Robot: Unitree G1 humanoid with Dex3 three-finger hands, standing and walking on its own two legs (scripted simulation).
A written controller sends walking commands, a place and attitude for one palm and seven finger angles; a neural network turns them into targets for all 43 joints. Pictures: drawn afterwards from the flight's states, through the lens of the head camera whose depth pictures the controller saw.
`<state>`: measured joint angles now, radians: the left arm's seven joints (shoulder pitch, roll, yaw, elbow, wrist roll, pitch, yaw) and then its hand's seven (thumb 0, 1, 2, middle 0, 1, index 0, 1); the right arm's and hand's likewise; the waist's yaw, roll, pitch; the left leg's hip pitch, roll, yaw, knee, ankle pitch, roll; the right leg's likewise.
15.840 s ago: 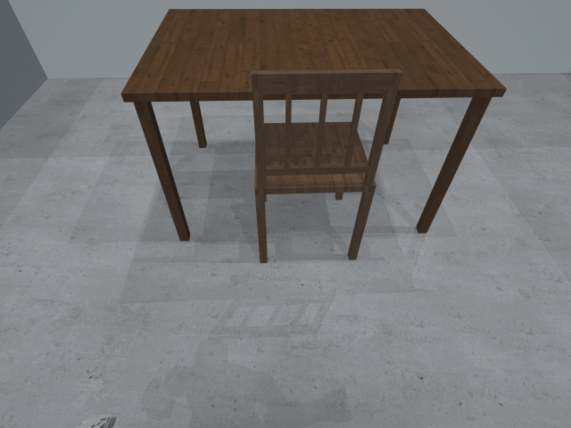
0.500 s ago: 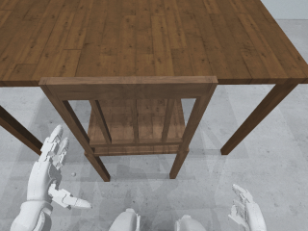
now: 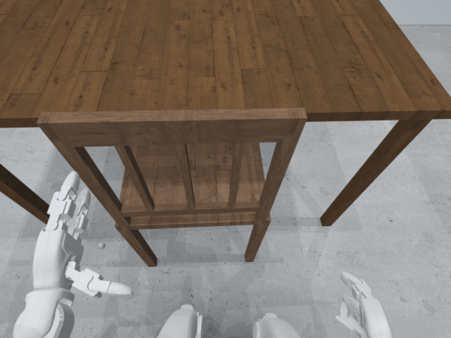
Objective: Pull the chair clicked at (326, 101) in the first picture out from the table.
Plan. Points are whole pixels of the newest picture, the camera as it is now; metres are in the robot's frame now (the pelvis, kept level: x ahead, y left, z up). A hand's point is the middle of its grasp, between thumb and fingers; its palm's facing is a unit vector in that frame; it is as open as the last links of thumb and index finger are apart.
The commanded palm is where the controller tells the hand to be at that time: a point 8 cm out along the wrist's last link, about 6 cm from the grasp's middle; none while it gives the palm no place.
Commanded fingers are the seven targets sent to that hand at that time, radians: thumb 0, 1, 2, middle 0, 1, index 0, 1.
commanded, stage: aim the fingers beside a spindle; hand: left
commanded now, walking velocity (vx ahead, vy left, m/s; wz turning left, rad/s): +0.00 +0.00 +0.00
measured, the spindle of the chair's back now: (187, 179) +0.42 +0.10 -0.03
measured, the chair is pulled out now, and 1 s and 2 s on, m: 0.00 0.00 0.00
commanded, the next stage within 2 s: none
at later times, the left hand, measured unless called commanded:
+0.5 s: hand (127, 248) +0.26 +0.18 +0.01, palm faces +0.06 -1.00 -0.01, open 16.9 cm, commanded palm +0.24 +0.23 +0.02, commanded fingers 0.00 -0.50 0.30 -0.06 -0.08 -0.06 -0.08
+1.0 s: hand (140, 245) +0.27 +0.17 -0.01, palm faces +0.06 -1.00 +0.00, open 16.9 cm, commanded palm +0.25 +0.21 +0.00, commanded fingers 0.00 -0.50 0.30 -0.06 -0.08 -0.06 -0.08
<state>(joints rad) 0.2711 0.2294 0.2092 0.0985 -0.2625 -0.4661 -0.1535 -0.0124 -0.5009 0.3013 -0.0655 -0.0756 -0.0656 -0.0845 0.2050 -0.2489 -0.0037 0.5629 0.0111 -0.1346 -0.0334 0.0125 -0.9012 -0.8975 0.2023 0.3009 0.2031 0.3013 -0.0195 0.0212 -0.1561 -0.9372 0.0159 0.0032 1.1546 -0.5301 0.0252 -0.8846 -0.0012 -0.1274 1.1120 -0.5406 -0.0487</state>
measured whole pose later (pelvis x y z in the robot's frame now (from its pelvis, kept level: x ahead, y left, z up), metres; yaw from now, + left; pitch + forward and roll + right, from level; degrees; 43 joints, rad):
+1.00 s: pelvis -0.01 +0.02 -0.03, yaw -1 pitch +22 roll -3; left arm 0.16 0.15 0.05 0.17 -0.16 -0.46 -0.04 -0.01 -0.50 0.30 -0.06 -0.08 -0.06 -0.08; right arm 0.17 -0.24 0.01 0.53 0.00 -0.06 0.00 0.01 -0.90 -0.90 0.20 0.30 0.20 0.30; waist -0.02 0.02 -0.18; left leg -1.11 0.01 0.02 1.29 -0.57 0.05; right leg -1.05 -0.02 -0.11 1.25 -0.58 -0.03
